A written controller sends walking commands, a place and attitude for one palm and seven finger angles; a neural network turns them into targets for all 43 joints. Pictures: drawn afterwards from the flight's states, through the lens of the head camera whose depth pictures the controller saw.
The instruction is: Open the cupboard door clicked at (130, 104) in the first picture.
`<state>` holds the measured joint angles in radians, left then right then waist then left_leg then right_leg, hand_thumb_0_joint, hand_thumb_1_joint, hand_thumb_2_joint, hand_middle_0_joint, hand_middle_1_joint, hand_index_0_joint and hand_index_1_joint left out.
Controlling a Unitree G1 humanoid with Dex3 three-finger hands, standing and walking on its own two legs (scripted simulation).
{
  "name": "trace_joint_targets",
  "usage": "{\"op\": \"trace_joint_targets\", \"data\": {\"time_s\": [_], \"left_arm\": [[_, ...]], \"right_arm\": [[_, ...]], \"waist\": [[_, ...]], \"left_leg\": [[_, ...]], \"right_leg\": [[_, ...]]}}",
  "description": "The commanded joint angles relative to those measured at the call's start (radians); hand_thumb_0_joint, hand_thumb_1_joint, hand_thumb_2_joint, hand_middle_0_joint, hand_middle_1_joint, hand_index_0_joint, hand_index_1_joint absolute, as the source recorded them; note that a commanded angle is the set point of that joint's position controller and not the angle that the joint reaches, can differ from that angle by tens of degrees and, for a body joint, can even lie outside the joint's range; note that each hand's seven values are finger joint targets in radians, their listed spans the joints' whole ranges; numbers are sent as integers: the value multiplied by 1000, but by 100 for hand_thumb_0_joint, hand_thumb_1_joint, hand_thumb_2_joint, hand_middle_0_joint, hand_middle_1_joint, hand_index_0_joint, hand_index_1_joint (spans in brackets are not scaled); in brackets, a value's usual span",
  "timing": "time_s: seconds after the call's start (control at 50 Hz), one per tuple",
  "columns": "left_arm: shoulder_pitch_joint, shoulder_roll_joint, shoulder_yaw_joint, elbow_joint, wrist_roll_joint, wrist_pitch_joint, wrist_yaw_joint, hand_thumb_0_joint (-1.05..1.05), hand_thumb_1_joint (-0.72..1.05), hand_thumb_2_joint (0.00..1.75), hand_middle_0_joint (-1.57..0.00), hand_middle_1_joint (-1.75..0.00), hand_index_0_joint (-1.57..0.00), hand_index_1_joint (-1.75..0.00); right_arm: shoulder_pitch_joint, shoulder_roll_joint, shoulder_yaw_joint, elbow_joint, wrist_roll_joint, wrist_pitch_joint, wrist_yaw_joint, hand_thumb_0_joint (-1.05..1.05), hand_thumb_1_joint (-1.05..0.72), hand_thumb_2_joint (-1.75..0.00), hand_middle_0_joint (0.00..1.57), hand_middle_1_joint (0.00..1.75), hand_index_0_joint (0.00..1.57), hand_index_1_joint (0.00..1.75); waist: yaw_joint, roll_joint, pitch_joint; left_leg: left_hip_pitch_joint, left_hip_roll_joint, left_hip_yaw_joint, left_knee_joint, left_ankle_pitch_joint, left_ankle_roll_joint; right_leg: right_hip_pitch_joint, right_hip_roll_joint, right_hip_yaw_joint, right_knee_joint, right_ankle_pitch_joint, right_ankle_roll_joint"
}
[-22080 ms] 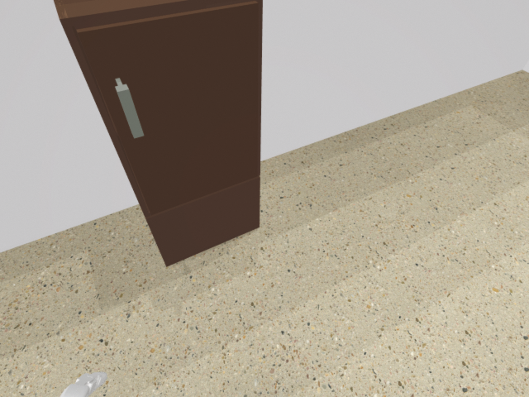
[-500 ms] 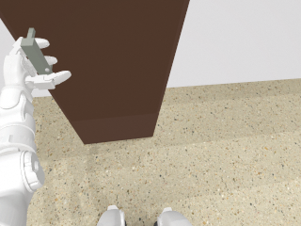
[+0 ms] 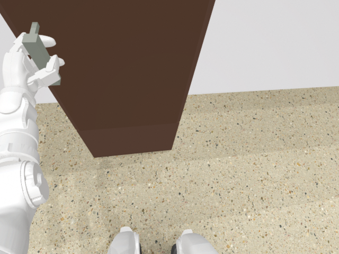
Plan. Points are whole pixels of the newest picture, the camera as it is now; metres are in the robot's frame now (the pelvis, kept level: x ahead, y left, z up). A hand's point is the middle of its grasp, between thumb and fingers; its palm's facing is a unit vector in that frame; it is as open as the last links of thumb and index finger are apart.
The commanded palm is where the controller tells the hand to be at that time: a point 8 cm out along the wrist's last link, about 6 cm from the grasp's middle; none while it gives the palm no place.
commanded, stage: pull the door open along its arc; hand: left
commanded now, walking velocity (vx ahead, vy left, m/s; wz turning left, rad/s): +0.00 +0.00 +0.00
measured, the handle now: (45, 55) +0.55 +0.25 +0.09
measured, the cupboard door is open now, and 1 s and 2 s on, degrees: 0 40 41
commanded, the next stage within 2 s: open thumb and fingers to let go in 0.92 s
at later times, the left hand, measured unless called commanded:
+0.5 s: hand (62, 112) +0.40 +0.19 +0.09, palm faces +0.09 -0.99 +0.04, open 6.4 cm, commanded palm +0.34 +0.24 +0.09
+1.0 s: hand (117, 160) +0.29 +0.08 +0.10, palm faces +0.49 -0.87 +0.00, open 6.5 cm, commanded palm +0.25 +0.12 +0.09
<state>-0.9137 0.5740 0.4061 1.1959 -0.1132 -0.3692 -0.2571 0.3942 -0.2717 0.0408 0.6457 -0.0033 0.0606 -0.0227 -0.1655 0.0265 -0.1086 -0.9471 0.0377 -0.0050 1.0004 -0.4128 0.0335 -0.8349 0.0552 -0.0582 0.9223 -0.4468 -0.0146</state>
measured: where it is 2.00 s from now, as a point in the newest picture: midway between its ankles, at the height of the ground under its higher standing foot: outside the picture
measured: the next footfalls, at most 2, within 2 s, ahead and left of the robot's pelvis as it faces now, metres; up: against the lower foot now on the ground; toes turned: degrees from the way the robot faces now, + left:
none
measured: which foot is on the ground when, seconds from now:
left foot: down 0.00-1.00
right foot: down 0.00-1.00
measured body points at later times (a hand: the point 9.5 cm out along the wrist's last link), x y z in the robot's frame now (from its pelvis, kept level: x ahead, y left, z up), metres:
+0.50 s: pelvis +0.02 +0.00 +0.02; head +0.08 +0.01 +0.47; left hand +0.39 +0.24 +0.09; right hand +0.10 -0.25 -0.09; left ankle +0.03 +0.09 -0.68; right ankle -0.01 -0.12 -0.68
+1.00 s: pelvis +0.01 -0.05 +0.02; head +0.02 -0.06 +0.47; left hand +0.26 +0.13 +0.10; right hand +0.20 -0.25 -0.07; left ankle +0.03 +0.09 -0.68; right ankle -0.01 -0.12 -0.68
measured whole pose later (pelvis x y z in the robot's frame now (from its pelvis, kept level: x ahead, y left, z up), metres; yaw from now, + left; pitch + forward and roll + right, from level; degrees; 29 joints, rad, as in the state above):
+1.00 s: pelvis +0.01 -0.05 +0.02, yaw +3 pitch +7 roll +0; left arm 0.17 -0.06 -0.11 0.03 0.03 -0.15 0.53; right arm 0.19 -0.18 0.03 0.54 -0.06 0.10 -0.01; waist -0.02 0.03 -0.13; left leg -0.57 0.02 -0.02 0.83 -0.39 -0.03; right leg -0.49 0.04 -0.08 0.84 -0.47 -0.07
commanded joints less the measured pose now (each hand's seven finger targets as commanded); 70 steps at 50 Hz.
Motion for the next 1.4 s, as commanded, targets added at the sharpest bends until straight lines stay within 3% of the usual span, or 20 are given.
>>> {"op": "trace_joint_targets", "data": {"time_s": [0.0,0.12,0.18,0.22,0.38,0.4,0.42,0.44,0.46,0.5,0.56,0.6,0.68,0.7,0.78,1.0,1.1,1.2,1.32,1.38], "left_arm": [[-372,262,47,-201,-17,-49,-12,0,90,90,-40,-135,-40,-135],[-211,225,46,-305,-45,-51,-29,0,90,90,-40,-135,-40,-135],[-91,183,38,-362,-69,-39,-32,0,90,90,-40,-135,-40,-135],[-8,166,38,-437,-82,-40,-29,0,90,90,-40,-135,-40,-135],[429,-60,-72,-782,-153,-16,-2,0,90,90,-40,-135,-40,-135],[500,-74,-75,-836,-158,-14,6,0,90,90,-40,-135,-40,-135],[510,-111,47,-933,-215,2,154,0,90,90,-40,-135,-40,-135],[589,-216,-55,-937,-188,27,228,0,90,90,-40,-135,-40,-135],[624,-257,-79,-970,-179,41,275,0,90,90,-40,-135,-40,-135],[718,-237,-63,-1049,-131,44,368,0,90,90,-40,-135,-40,-135],[878,-323,-120,-1188,-68,55,486,0,90,90,-40,-135,-40,-135],[908,-331,-142,-1246,-23,67,559,0,90,90,-40,-135,-40,-135],[970,-434,-243,-1342,53,111,682,0,90,90,-40,-135,-40,-135],[997,-443,-258,-1336,72,124,713,0,90,90,-40,-135,-40,-135],[1005,-500,-332,-1368,133,172,800,0,90,90,-40,-135,-40,-135],[826,-663,-574,-1353,189,150,793,0,90,90,-40,-135,-40,-135],[812,-561,-473,-1309,178,109,760,0,55,75,-38,-131,-38,-131],[770,-561,-448,-1274,98,81,696,0,20,60,-35,-127,-35,-127],[800,-576,-444,-1255,93,41,703,0,-22,42,-32,-123,-32,-123],[818,-576,-444,-1243,109,38,722,0,-43,33,-30,-121,-30,-121]], "right_arm": [[165,-188,-60,-59,-3,-12,-10,0,-90,-90,20,30,20,30],[139,-177,-66,-95,7,-5,-1,0,-90,-90,20,30,20,30],[117,-171,-73,-120,16,-1,3,0,-90,-90,20,30,20,30],[99,-166,-75,-139,22,-2,7,0,-90,-90,20,30,20,30],[0,-134,-86,-206,42,-37,32,0,-90,-90,20,30,20,30],[-9,-132,-87,-218,42,-45,35,0,-90,-90,20,30,20,30],[-53,-95,-86,-222,33,-60,37,0,-90,-90,20,30,20,30],[-67,-93,-82,-220,32,-71,45,0,-90,-90,20,30,20,30],[-75,-94,-81,-219,31,-78,52,0,-90,-90,20,30,20,30],[-94,-97,-84,-220,19,-81,56,0,-90,-90,20,30,20,30],[-143,-69,-77,-245,0,-76,62,0,-90,-90,20,30,20,30],[-167,-64,-74,-246,-10,-62,57,0,-90,-90,20,30,20,30],[-226,-34,-61,-266,-27,-33,45,0,-90,-90,20,30,20,30],[-229,-32,-58,-266,-33,-26,40,0,-90,-90,20,30,20,30],[-273,-14,-47,-272,-44,2,27,0,-90,-90,20,30,20,30],[-287,-6,-52,-235,-66,-24,6,0,-90,-90,20,30,20,30],[-282,-6,-62,-209,-64,-30,-12,0,-90,-90,20,30,20,30],[-294,-9,-62,-190,-49,-43,-27,0,-90,-90,20,30,20,30],[-288,-9,-67,-184,-51,-65,-16,0,-90,-90,20,30,20,30],[-273,-14,-70,-193,-55,-69,-6,0,-90,-90,20,30,20,30]], "waist": [[7,110,-448],[54,144,-488],[67,73,-446],[90,96,-467],[134,67,-379],[145,65,-381],[239,49,-386],[194,78,-327],[186,39,-289],[197,-24,-280],[216,-23,-302],[213,-65,-281],[210,-19,-219],[201,-64,-192],[190,-43,-158],[113,-101,-139],[143,-136,-195],[145,-154,-178],[165,-91,-209],[161,-121,-210]], "left_leg": [[447,-6,-66,-96,341,1],[481,-9,-41,-107,410,-3],[449,-10,-23,-127,390,3],[466,-15,-16,-136,424,2],[524,-11,-5,-180,511,-2],[532,-12,-6,-181,545,-3],[499,-18,0,-198,549,-16],[515,-15,3,-205,529,-24],[503,-11,-9,-215,491,-31],[484,-15,-12,-215,465,-28],[494,-24,6,-225,459,-29],[478,-24,2,-229,404,-27],[485,-30,6,-243,327,-30],[472,-31,-2,-245,293,-26],[473,-40,1,-245,241,-27],[452,-46,-22,-196,188,-19],[401,-56,-23,-183,171,-20],[400,-59,-25,-193,148,-21],[429,-59,-21,-207,189,-21],[434,-57,-17,-207,193,-19]], "right_leg": [[98,22,27,-105,306,-5],[161,24,27,-104,383,-6],[215,26,26,-119,408,-1],[253,25,30,-119,445,-4],[302,22,13,-139,505,-3],[316,20,10,-133,516,-5],[340,14,-3,-140,501,-1],[314,15,-10,-141,471,2],[292,15,-24,-145,430,3],[327,14,-21,-137,424,-1],[389,-3,-12,-133,462,-5],[407,-8,-2,-143,438,-7],[404,-21,7,-172,383,-11],[403,-20,11,-190,353,-9],[404,-33,34,-224,314,-10],[372,-92,102,-255,394,25],[443,-128,183,-280,425,43],[464,-139,205,-317,402,53],[459,-128,166,-270,464,45],[438,-115,135,-253,462,42]]}}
